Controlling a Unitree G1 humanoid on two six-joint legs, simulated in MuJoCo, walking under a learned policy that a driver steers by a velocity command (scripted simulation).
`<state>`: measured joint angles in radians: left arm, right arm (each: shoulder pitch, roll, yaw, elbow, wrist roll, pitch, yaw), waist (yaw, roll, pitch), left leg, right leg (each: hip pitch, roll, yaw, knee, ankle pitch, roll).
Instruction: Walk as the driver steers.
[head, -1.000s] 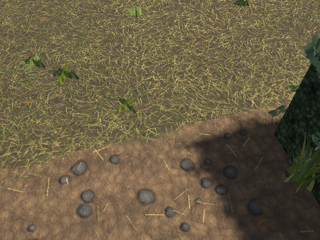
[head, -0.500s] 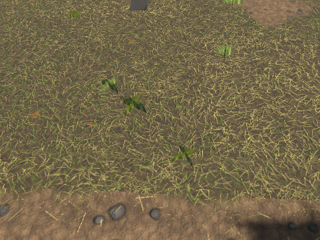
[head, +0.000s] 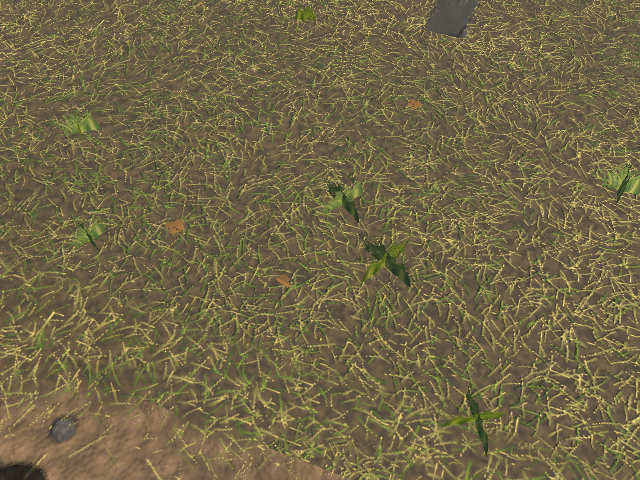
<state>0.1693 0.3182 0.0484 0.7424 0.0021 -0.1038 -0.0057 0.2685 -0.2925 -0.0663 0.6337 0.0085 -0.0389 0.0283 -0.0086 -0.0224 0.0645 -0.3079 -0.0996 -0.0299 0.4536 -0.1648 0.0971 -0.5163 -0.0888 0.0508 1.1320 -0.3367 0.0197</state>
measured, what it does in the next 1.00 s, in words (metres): walks ahead: right foot, then left foot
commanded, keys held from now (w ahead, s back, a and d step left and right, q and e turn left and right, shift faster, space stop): w+q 0.08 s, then w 0.58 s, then w+e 0.34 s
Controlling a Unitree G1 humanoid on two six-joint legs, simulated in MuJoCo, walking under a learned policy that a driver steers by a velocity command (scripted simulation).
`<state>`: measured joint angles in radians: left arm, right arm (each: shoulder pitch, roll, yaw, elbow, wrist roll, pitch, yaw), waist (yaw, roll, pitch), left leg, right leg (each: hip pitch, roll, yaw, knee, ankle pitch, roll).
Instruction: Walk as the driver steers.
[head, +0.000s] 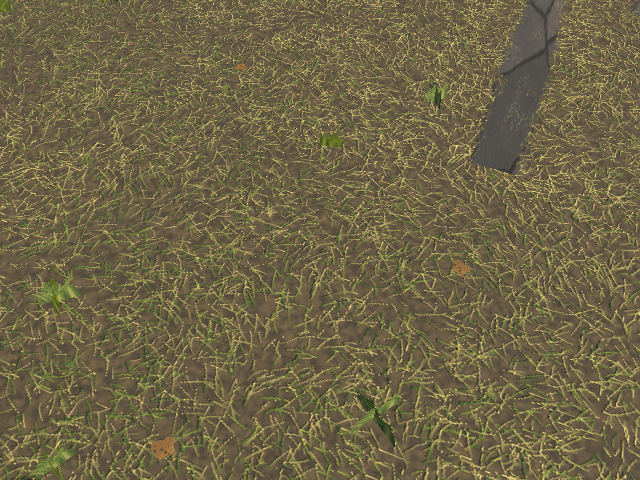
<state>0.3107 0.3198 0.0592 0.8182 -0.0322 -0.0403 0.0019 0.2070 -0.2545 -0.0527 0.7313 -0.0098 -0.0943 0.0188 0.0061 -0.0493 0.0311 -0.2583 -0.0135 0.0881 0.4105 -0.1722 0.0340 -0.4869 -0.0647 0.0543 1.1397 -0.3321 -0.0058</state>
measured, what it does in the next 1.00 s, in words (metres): walks ahead, turning right: right foot, then left foot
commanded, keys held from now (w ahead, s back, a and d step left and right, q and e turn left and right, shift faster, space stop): w+e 0.22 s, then e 0.78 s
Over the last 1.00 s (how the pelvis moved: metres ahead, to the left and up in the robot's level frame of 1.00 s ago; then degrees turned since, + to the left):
0.55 0.03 0.00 1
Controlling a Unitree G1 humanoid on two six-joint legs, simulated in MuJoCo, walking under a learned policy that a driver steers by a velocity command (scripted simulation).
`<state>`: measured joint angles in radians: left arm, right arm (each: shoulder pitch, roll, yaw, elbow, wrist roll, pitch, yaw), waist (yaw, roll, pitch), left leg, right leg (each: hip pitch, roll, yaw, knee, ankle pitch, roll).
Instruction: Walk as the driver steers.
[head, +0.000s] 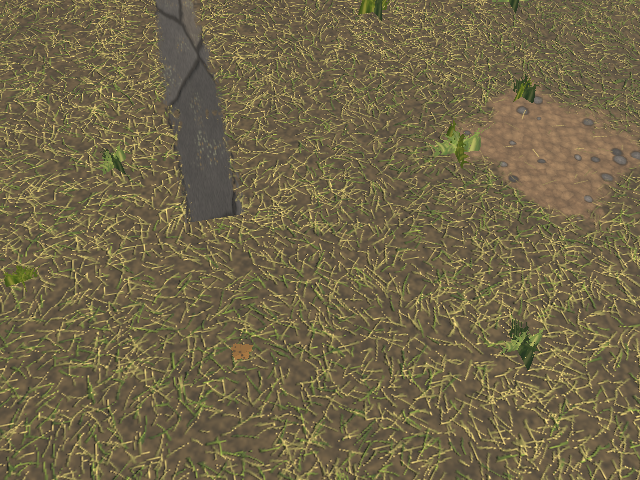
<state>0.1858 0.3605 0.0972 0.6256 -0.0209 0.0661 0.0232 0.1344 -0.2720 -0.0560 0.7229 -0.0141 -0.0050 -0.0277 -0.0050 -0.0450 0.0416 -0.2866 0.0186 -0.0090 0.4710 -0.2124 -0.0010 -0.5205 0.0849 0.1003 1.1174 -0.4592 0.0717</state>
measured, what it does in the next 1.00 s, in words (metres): walks ahead, turning right: right foot, then left foot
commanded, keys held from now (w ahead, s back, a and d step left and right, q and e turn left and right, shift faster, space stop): e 0.30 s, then w+e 0.16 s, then w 0.50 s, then w+q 0.04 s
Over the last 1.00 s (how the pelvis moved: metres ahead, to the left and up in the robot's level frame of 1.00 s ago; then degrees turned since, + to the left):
0.33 -0.05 0.00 -36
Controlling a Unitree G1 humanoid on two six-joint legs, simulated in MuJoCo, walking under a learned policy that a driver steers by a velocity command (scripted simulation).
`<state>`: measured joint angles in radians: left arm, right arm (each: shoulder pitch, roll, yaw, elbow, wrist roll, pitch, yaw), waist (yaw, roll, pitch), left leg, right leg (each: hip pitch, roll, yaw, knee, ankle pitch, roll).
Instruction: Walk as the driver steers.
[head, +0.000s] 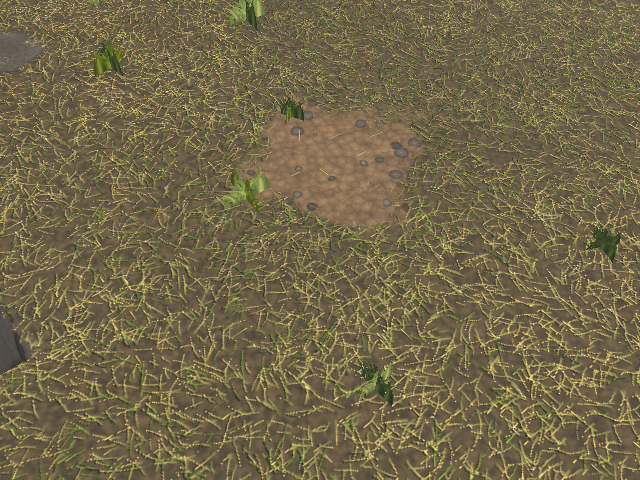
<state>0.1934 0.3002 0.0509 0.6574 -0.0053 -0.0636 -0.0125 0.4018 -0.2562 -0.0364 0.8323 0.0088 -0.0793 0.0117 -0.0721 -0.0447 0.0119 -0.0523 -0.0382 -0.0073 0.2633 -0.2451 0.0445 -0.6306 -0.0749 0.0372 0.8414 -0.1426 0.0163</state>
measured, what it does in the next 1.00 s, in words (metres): walks ahead: right foot, then left foot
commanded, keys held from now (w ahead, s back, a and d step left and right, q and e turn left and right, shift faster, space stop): w+q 0.18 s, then no key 0.82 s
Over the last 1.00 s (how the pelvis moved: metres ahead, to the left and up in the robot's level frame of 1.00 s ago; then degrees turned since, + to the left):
0.20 -0.06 0.01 -22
